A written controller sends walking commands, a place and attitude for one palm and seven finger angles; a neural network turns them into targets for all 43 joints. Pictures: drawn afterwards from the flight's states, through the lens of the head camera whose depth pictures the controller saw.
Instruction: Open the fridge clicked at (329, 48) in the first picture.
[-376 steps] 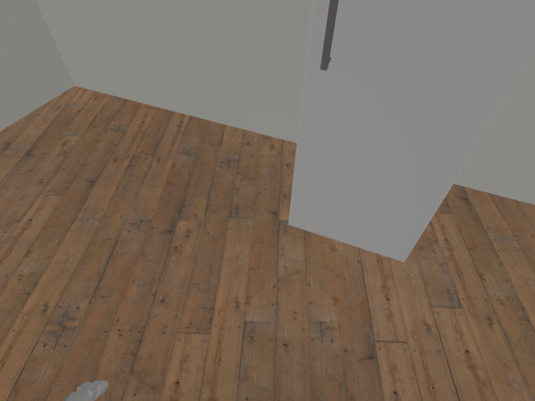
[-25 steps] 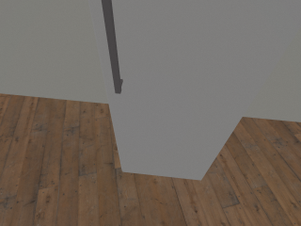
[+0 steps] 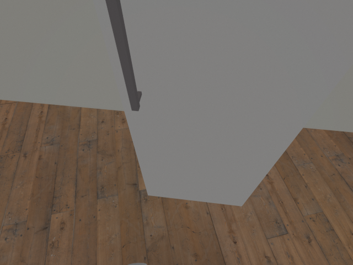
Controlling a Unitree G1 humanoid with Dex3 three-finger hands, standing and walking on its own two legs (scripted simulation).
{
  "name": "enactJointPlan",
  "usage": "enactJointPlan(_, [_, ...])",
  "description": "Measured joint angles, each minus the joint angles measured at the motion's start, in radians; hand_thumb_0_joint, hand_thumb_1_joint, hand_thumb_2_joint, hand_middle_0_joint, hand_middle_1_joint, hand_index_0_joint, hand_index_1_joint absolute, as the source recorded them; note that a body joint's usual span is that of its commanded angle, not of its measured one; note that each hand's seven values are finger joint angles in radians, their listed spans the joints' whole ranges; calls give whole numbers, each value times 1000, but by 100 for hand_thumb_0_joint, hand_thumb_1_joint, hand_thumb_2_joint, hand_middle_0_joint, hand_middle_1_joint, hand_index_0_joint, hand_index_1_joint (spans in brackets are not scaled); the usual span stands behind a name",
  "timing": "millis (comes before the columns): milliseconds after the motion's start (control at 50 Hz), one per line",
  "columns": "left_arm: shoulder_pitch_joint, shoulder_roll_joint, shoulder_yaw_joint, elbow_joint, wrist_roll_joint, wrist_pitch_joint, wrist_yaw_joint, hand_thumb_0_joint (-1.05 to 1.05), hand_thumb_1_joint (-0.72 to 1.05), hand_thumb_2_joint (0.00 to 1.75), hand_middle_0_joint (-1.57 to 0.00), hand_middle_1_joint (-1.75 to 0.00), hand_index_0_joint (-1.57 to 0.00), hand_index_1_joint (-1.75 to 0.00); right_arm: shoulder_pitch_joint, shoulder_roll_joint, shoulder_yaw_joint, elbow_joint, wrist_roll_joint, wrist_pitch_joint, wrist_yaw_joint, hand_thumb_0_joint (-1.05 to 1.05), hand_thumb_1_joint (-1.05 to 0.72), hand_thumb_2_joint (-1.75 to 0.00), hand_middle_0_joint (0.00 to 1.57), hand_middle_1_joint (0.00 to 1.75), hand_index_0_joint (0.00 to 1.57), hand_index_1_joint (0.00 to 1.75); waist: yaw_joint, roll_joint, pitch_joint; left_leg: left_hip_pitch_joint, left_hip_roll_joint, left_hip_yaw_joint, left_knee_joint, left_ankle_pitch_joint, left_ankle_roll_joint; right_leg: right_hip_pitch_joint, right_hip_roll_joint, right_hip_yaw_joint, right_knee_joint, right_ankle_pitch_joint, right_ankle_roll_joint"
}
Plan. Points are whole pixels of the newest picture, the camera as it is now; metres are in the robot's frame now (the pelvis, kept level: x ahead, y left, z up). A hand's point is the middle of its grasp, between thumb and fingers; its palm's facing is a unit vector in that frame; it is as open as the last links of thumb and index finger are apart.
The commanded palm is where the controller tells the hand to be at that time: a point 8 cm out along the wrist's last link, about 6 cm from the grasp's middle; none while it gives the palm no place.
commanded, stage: come to a stop and stand still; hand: left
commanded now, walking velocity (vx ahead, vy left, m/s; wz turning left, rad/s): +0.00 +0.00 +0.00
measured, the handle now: (121, 20) +0.47 +0.14 +0.29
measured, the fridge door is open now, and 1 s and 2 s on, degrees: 0 0 0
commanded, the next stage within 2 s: none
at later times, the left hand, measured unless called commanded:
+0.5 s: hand out of the picture -0.01 +0.21 -0.16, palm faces +0.02 -0.98 -0.21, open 7.4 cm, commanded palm none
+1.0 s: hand out of the picture -0.06 +0.22 -0.17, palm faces +0.03 -0.99 -0.17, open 7.4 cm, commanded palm none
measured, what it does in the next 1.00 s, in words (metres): shifts its weight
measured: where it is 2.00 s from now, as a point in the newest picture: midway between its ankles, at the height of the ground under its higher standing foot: outside the picture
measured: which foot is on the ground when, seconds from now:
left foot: down 0.00-1.00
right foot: down 0.00-1.00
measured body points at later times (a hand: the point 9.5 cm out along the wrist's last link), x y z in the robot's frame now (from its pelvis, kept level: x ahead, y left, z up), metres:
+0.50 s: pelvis -0.05 +0.02 +0.01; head -0.06 +0.03 +0.46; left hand -0.01 +0.26 -0.14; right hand +0.00 -0.21 -0.14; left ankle +0.00 +0.12 -0.73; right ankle -0.03 -0.10 -0.72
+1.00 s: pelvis -0.04 +0.06 +0.01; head -0.04 +0.07 +0.46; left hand -0.06 +0.28 -0.15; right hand -0.04 -0.16 -0.14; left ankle +0.00 +0.12 -0.73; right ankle -0.03 -0.09 -0.73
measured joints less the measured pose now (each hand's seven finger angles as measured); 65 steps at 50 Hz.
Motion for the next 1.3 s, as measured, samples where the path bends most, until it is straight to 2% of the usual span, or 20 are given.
enactJointPlan(60, [5, -2, -6, -9, 6, -20, -5, 1, 93, 89, -20, -30, -20, -30, -13, -13, -10, -6, 7, 15, 6, 1, -92, -90, 20, 30, 20, 29, -4, 38, -11, -11, 16, -22, 8, 2, -9, 3, 20, -19, -17, 22, -25])
enactJointPlan(100, [14, -2, -11, -10, 8, -23, -7, 1, 92, 89, -20, -30, -20, -30, -12, -15, -12, -7, 7, 25, 10, 1, -92, -90, 20, 30, 20, 29, -9, 45, -29, -19, 14, -36, 21, -46, -8, 6, 22, -29, -24, 13, -36])
enactJointPlan(120, [21, -5, -15, -14, 11, -26, -1, 1, 92, 89, -20, -30, -20, -30, -13, -18, -11, -10, 6, 30, 15, 1, -92, -90, 20, 30, 20, 29, -4, 47, -34, -23, 15, -38, 39, -71, -13, 6, 25, -27, -29, 17, -37])
enactJointPlan(180, [59, -14, -27, -46, 10, -43, 9, 1, 92, 89, -20, -30, -20, -30, -12, -28, -8, -43, 11, 35, 34, 1, -92, -90, 20, 30, 20, 29, 2, 54, -50, -46, 9, -62, 141, -112, 3, 7, 40, -14, -46, 41, -38])
enactJointPlan(260, [83, -16, -44, -61, 6, -41, 7, 1, 91, 89, -20, -30, -20, -30, 2, -36, -2, -76, 13, 22, 39, 1, -91, -90, 20, 30, 20, 29, -17, 70, -74, 12, 1, -68, 36, -27, 13, 16, 48, -22, -33, 44, -27])
enactJointPlan(360, [66, 0, -47, -60, 0, -16, 0, 1, 91, 89, -20, -30, -20, -30, 35, -18, 22, -68, 4, 15, 40, 1, -91, -90, 20, 30, 20, 29, -8, 42, -96, 30, -13, -53, 3, 11, 26, 35, 36, -9, -71, 80, -10])
enactJointPlan(580, [87, 25, -43, -56, 1, -13, -18, 0, 91, 89, -20, -30, -20, -30, 121, -36, 35, -31, -7, 23, 42, 0, -92, -90, 20, 30, 20, 29, -21, 35, -89, -8, -30, -47, -76, 92, 51, -7, 33, 12, -135, 104, -2])
enactJointPlan(760, [111, 25, -42, -6, -2, -12, -19, 1, 91, 89, -20, -30, -20, -30, 168, -16, 40, 31, -2, 21, 39, 1, -91, -90, 20, 30, 20, 29, -24, 21, -79, -16, -49, -46, -80, 92, 72, -9, 25, 28, -150, 116, 4])
enactJointPlan(960, [109, 0, -56, 39, 1, -23, -15, 1, 91, 89, -19, -30, -20, -30, 134, 11, 44, 54, 6, 0, 36, 1, -91, -90, 20, 30, 20, 29, -12, 12, -90, 20, -81, -37, -111, 90, 92, 19, 3, 51, -170, 150, 17])
enactJointPlan(1300, [87, -3, -57, 64, 1, -32, -12, 0, 91, 89, -20, -30, -20, -30, 79, -18, 40, 58, 9, -22, 25, 1, -92, -90, 20, 30, 20, 29, -7, 16, -84, 62, -86, -24, -150, 68, 87, 44, -2, 68, -186, 126, 44])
